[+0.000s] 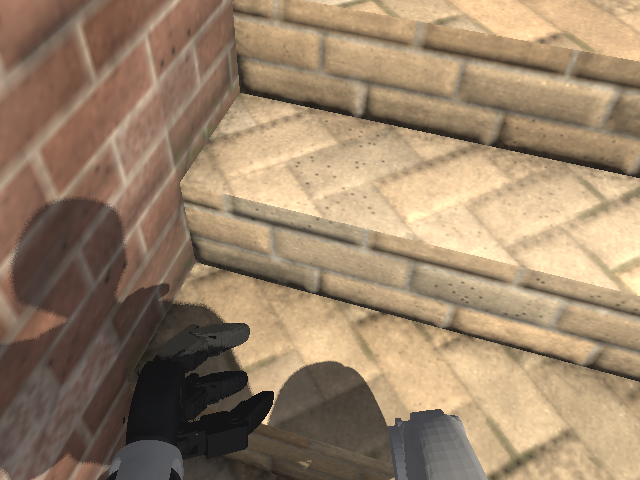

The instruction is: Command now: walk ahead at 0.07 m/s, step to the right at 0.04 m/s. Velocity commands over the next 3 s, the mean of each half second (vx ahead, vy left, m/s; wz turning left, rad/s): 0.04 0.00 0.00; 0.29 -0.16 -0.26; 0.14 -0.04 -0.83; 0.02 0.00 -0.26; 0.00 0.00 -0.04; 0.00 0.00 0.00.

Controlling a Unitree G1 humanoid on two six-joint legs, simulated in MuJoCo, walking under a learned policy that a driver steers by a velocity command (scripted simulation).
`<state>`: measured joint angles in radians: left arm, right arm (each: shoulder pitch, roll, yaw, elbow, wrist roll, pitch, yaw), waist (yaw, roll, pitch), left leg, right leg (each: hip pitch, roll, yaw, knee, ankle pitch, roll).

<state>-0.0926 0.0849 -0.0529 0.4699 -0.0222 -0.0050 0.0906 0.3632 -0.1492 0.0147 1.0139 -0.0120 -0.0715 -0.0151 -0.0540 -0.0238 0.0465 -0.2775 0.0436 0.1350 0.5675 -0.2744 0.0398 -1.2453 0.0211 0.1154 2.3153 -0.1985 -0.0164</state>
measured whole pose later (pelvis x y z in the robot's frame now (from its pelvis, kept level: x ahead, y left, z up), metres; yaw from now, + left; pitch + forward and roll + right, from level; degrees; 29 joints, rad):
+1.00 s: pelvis +0.18 +0.05 +0.01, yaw -8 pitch +1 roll -2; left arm -0.10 0.08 0.01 0.44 0.04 0.15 0.00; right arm 0.62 -0.11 -0.01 0.98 -0.03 -0.09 -0.11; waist -0.04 -0.09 0.06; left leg 0.12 0.12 0.23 0.25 -0.32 -0.06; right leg -1.31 0.01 -0.07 2.27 -0.53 -0.12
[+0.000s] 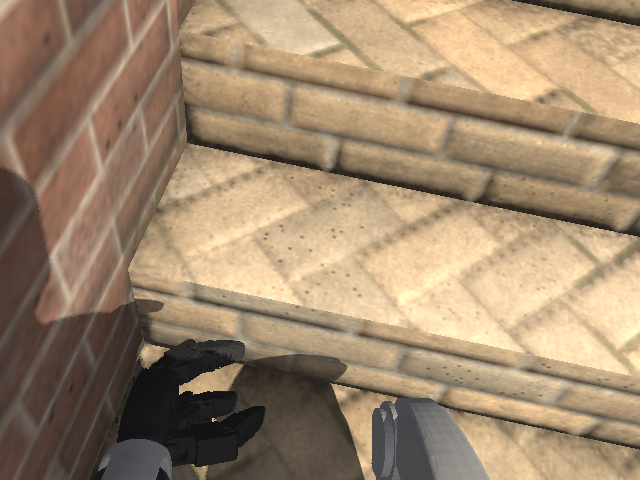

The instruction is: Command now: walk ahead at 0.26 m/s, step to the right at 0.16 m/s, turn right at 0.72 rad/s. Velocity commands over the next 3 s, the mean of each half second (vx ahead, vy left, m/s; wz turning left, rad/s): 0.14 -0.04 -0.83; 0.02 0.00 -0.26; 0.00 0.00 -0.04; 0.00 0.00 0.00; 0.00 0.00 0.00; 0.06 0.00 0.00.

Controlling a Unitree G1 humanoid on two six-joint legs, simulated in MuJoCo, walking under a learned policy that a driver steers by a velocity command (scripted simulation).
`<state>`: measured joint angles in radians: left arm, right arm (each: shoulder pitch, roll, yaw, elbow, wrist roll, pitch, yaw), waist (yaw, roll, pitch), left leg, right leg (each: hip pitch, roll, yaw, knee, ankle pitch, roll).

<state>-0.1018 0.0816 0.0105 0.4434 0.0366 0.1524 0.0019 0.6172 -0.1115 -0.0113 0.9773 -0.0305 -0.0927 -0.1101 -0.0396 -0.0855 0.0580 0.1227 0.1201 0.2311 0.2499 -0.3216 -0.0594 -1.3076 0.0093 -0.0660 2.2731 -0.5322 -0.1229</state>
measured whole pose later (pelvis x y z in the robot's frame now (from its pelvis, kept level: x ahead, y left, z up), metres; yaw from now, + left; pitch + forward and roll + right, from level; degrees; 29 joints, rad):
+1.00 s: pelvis +0.18 +0.03 +0.25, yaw -28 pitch +2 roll +6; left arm 0.29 0.36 0.04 0.67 0.05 0.00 -0.14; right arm 0.19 -0.17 0.08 0.53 0.00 -0.12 0.03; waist -0.04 -0.09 -0.04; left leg -0.73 0.07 0.12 1.39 -0.69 -0.04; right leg -0.40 -0.11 0.03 0.75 0.05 0.06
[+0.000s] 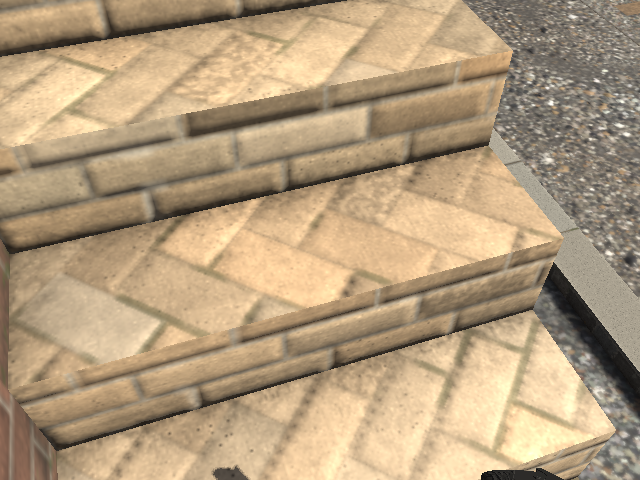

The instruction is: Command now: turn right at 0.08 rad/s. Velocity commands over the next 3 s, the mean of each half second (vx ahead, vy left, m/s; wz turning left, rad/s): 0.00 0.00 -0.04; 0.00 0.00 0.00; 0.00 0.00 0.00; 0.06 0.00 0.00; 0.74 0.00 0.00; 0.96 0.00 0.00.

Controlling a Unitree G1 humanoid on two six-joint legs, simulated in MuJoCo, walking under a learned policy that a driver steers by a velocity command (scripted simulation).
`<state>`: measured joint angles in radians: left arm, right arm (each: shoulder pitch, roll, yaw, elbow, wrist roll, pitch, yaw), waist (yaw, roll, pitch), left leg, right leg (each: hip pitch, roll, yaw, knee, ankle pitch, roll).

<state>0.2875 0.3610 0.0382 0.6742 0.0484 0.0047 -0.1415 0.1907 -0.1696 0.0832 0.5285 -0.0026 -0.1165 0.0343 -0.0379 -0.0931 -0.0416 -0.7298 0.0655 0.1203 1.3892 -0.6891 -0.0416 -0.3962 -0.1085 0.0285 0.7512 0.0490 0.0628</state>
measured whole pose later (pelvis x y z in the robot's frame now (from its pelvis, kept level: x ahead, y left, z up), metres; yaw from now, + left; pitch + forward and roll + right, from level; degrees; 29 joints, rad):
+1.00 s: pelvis +0.02 -0.05 -0.03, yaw -1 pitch +4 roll +8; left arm 0.50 0.23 0.03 1.08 0.05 0.09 0.03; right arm 0.15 -0.05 0.06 0.78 0.01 0.06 -0.09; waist 0.01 -0.13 -0.02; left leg -0.74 -0.03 0.05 1.48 -0.86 0.02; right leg -0.05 -0.10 -0.03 0.18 -0.19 -0.05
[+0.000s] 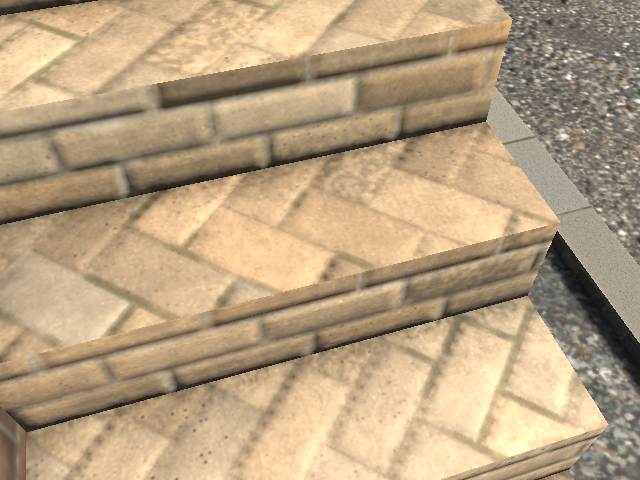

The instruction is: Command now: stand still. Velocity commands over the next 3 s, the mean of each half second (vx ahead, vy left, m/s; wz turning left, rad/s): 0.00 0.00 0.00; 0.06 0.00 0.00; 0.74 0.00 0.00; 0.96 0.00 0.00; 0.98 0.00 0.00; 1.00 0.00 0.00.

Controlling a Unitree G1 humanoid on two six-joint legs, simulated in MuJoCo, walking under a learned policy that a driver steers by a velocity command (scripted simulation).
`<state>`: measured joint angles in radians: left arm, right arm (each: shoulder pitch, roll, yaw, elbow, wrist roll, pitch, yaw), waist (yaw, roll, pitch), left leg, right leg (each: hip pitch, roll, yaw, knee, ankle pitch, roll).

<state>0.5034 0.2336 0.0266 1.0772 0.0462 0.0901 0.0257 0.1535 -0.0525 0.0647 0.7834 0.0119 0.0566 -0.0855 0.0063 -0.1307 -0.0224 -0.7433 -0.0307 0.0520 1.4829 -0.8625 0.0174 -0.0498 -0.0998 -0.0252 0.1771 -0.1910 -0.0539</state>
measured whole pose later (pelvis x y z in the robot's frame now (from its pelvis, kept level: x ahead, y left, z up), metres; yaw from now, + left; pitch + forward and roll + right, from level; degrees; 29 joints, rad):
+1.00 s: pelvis +0.06 +0.00 +0.05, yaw +1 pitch +6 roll +7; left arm 0.52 0.14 0.02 1.13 0.03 0.07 0.04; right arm 0.10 -0.06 0.09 0.84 0.04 0.06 -0.13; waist 0.03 -0.12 -0.07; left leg -0.56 -0.09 0.02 1.23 -0.81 0.04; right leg -0.15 -0.11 -0.07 0.38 0.18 -0.06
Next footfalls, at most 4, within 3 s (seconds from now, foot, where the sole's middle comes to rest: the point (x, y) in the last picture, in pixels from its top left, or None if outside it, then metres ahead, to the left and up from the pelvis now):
1.36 left None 0.12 0.10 -0.61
1.66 right None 0.29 -0.26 -0.61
2.20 left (222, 476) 0.37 0.17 -0.41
2.84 right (323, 211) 0.70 0.03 -0.22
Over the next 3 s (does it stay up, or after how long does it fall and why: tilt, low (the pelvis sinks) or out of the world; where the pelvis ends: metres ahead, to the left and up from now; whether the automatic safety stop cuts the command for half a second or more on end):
stays up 0.66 0.10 0.49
